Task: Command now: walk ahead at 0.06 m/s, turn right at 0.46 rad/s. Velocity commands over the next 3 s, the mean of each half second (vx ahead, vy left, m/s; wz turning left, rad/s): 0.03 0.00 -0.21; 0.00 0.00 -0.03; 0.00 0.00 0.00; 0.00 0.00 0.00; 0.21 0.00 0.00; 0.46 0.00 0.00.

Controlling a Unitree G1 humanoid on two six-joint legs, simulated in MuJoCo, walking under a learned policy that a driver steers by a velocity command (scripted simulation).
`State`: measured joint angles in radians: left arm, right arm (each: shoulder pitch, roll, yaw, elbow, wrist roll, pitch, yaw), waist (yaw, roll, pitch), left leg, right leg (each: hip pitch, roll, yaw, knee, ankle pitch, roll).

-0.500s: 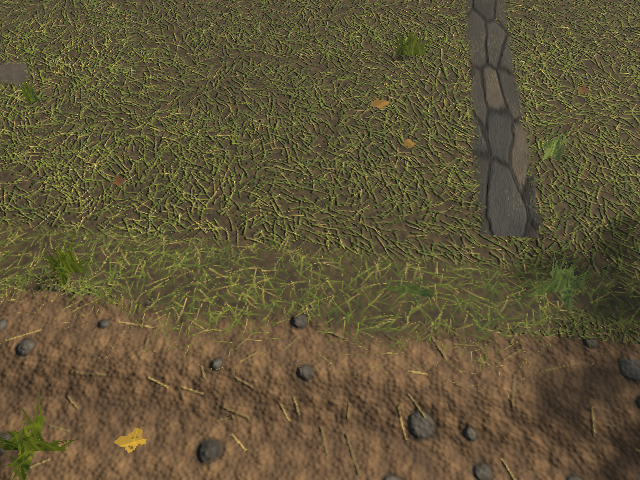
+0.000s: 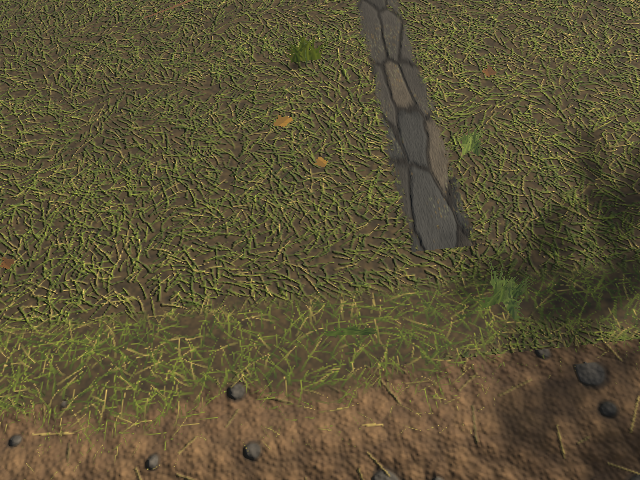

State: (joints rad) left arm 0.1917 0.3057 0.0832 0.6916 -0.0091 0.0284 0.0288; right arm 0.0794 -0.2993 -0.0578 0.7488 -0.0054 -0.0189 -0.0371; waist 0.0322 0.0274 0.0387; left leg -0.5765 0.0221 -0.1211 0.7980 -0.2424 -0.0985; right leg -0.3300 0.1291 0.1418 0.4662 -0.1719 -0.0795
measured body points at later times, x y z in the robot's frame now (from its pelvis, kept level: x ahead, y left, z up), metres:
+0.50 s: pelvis +0.04 +0.01 +0.00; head +0.06 +0.01 +0.45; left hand +0.19 +0.27 -0.12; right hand +0.14 -0.25 -0.12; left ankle +0.08 +0.16 -0.74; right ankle +0.01 -0.11 -0.74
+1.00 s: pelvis +0.05 +0.00 +0.00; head +0.06 -0.01 +0.45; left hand +0.15 +0.25 -0.14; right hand +0.09 -0.28 -0.14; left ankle +0.08 +0.16 -0.74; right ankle +0.01 -0.11 -0.74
